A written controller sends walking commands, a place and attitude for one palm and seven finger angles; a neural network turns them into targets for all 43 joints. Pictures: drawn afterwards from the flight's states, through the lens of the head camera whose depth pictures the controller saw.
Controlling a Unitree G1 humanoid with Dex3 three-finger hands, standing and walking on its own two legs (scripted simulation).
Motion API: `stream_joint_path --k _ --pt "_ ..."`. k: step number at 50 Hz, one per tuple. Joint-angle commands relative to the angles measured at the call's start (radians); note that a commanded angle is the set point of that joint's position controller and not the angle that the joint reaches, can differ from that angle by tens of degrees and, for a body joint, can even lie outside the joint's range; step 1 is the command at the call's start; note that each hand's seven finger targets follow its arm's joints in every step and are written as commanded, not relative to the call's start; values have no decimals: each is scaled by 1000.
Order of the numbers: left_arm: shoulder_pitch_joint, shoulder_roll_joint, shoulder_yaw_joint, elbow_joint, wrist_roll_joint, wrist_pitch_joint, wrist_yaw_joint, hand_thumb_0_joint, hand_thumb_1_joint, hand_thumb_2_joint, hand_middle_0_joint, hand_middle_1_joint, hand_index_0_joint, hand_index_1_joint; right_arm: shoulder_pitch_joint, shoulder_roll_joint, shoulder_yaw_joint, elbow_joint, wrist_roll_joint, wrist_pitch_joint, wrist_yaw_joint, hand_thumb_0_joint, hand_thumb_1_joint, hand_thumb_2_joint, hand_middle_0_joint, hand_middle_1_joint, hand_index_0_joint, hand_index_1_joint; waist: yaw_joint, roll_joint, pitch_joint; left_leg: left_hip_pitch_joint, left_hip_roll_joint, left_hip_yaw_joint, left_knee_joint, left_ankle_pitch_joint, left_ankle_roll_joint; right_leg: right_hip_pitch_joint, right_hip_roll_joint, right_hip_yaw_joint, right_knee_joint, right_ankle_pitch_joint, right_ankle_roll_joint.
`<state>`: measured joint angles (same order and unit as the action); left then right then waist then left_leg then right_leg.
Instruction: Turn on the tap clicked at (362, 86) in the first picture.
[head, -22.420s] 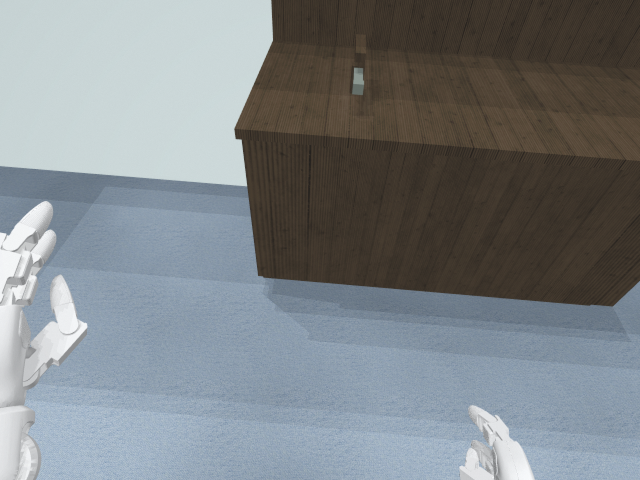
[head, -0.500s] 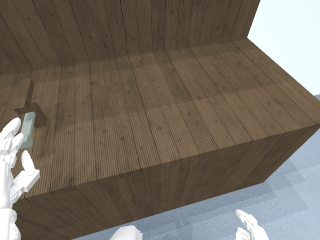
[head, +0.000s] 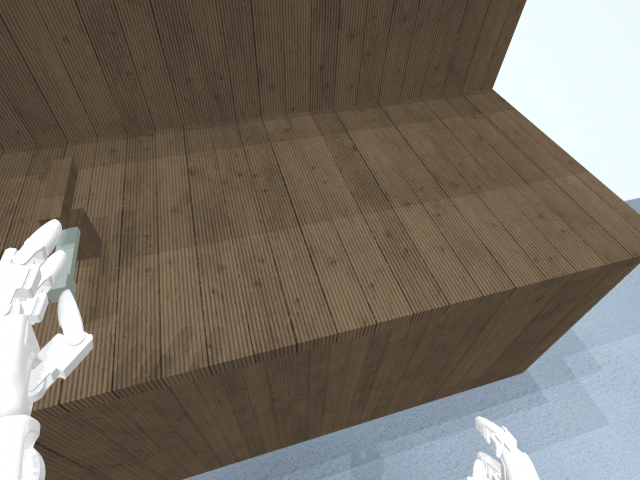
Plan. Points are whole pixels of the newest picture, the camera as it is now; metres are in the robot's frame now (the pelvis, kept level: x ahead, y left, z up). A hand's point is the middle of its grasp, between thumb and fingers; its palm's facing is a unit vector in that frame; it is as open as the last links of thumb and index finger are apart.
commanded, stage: come to a stop and stand still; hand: left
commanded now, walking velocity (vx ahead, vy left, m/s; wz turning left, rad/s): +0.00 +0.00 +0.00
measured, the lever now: (60, 287) +0.32 +0.39 +0.02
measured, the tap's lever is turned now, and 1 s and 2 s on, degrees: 0 0 0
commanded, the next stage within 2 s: look again from close up in 0.42 s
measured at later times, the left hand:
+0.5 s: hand (61, 308) +0.22 +0.27 +0.16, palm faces +0.38 -0.85 -0.36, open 7.4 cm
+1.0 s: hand (36, 279) +0.24 +0.30 +0.17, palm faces +0.41 -0.85 -0.34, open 7.4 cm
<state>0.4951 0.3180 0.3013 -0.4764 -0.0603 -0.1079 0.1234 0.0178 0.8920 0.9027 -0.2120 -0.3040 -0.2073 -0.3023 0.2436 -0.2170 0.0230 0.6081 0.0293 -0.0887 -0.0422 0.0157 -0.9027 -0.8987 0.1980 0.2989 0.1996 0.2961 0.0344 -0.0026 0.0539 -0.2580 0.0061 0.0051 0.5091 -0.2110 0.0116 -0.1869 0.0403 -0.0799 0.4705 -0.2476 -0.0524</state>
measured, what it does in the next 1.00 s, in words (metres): stands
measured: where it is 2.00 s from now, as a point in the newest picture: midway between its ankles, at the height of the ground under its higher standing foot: outside the picture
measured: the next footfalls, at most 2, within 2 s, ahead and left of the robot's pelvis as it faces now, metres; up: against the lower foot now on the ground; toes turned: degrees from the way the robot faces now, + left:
right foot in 1.42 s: -0.04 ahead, -0.07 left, +0.00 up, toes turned -1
left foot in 1.60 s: +0.00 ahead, +0.15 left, +0.00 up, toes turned -3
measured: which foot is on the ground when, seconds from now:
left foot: down 0.00-1.00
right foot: down 0.00-1.00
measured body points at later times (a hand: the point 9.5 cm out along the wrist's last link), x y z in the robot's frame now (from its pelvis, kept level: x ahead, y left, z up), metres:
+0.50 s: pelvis +0.00 +0.03 +0.01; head +0.03 +0.04 +0.46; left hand +0.20 +0.31 +0.18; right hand +0.17 -0.19 -0.08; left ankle +0.04 +0.11 -0.74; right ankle +0.01 -0.08 -0.74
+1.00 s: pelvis +0.01 +0.04 +0.00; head +0.04 +0.07 +0.45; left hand +0.21 +0.34 +0.19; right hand +0.19 -0.19 -0.06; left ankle +0.04 +0.11 -0.74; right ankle +0.01 -0.08 -0.74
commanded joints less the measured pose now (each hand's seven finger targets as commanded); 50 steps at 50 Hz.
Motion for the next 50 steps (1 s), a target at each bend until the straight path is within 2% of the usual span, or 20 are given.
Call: stream_joint_path --k 1,4,7,9,13,19,23,25,26,27,28,29,31,34,38,39,40,44,47,50 --pt "-279 257 134 -345 26 -120 49 0 900 900 -200 -300 -200 -300 -139 -105 -40 -179 -7 -91 -20 0 -900 -900 200 300 200 300 -20 182 -60 6 129 -185 -202 -155 50 -29 -134 179 -140 -40 9" --pt "-191 241 157 -269 28 -114 45 0 900 900 -200 -300 -200 -300 -126 -94 -37 -178 -1 -95 -13 0 -900 -900 200 300 200 300 -17 207 -87 -27 141 -210 -269 -239 40 44 -105 127 -99 -9 14" --pt "-95 199 150 -185 23 -105 27 0 900 900 -200 -300 -200 -300 -104 -92 -37 -186 -5 -87 -6 0 -900 -900 200 300 200 300 -18 149 -111 -48 149 -212 -296 -260 28 75 -91 103 -90 22 23" --pt "-10 180 143 -140 13 -92 15 0 900 900 -200 -300 -200 -300 -103 -85 -35 -196 4 -85 -1 0 -900 -900 200 300 200 300 -19 89 -112 -19 148 -204 -290 -187 16 60 -91 95 -103 46 27" --pt "-42 190 140 -152 13 -84 6 0 900 900 -200 -300 -200 -300 -98 -95 -40 -200 2 -76 -2 0 -900 -900 200 300 200 300 -23 4 -126 -15 148 -171 -259 -140 11 56 -103 105 -121 66 31" --pt "-176 249 150 -292 18 -103 22 0 900 900 -200 -300 -200 -300 -126 -90 -34 -192 3 -89 -16 0 -900 -900 200 300 200 300 -25 74 -164 66 130 -149 -203 31 5 54 -125 116 -115 138 19" --pt "-171 226 137 -286 19 -110 28 0 900 900 -200 -300 -200 -300 -110 -93 -42 -183 -6 -93 -14 0 -900 -900 200 300 200 300 -20 137 -163 66 122 -143 -190 66 0 63 -126 119 -117 158 10" --pt "-130 212 138 -251 13 -111 26 0 900 900 -200 -300 -200 -300 -111 -91 -31 -174 -10 -87 -15 0 -900 -900 200 300 200 300 -19 120 -155 66 118 -144 -191 81 -3 59 -117 102 -121 159 14" --pt "-1131 1021 727 -439 167 -214 17 0 900 900 -200 -300 -200 -300 -27 -132 -48 -159 -68 -117 -9 0 -900 -900 200 300 200 300 12 -59 -23 -108 114 -48 -5 136 38 -86 -157 180 -205 168 59" --pt "-579 394 328 132 63 -174 -26 0 900 900 -200 -300 -200 -300 -93 -22 -10 -100 -37 -111 -8 0 -900 -900 200 300 200 300 -19 -67 -215 69 21 -46 -16 146 24 -74 -186 189 -148 150 -8" --pt "-296 324 276 95 27 -177 -27 0 900 900 -200 -300 -200 -300 -89 -82 -57 -149 -32 -120 -6 0 -900 -900 200 300 200 300 23 -11 -163 73 45 -56 -34 139 2 -32 -160 255 -187 222 13" --pt "-191 155 164 149 3 -164 -33 0 900 900 -200 -300 -200 -300 -77 -103 -67 -150 -7 -119 16 0 -900 -900 200 300 200 300 3 117 -230 115 46 -24 -53 172 2 53 -155 218 -120 272 3" --pt "-176 164 118 -45 -5 -182 -40 0 900 900 -200 -300 -200 -300 -75 -126 -76 -161 -7 -115 38 0 -900 -900 200 300 200 300 2 167 -261 103 65 -45 -80 226 14 78 -136 169 -83 243 29" --pt "-32 118 52 -121 -8 -176 -35 0 900 900 -200 -300 -200 -300 -134 -105 -58 -189 7 -115 57 0 -900 -900 200 300 200 300 10 54 -190 67 91 -65 -120 177 26 50 -101 120 -76 170 46" --pt "-101 265 206 -145 -1 -183 -15 0 900 900 -200 -300 -200 -300 -130 -114 -59 -207 -8 -105 21 0 -900 -900 200 300 200 300 0 -138 -143 3 69 -76 -130 20 16 22 -105 130 -122 67 41" --pt "-148 342 279 -197 1 -188 -3 0 900 900 -200 -300 -200 -300 -153 -114 -55 -205 -5 -98 10 0 -900 -900 200 300 200 300 -2 -100 -137 22 67 -73 -130 29 16 4 -106 126 -117 65 41" --pt "-164 304 259 -173 -5 -195 -6 0 900 900 -200 -300 -200 -300 -149 -110 -53 -208 -12 -96 1 0 -900 -900 200 300 200 300 -9 -66 -138 12 67 -82 -137 12 22 9 -111 122 -113 52 38" --pt "-266 298 233 -244 -1 -208 -8 0 900 900 -200 -300 -200 -300 -155 -98 -43 -200 -11 -110 -10 0 -900 -900 200 300 200 300 -10 134 -146 27 70 -79 -143 4 28 33 -104 143 -99 109 31" --pt "-241 234 162 -248 4 -218 -8 0 900 900 -200 -300 -200 -300 -132 -107 -43 -193 -20 -137 -5 0 -900 -900 200 300 200 300 -4 173 -173 43 73 -77 -114 127 23 64 -112 146 -84 221 30" --pt "-160 177 106 -218 14 -214 -9 0 900 900 -200 -300 -200 -300 -125 -117 -41 -181 -27 -139 8 0 -900 -900 200 300 200 300 0 102 -202 76 89 -78 -71 327 18 57 -112 131 -59 325 32"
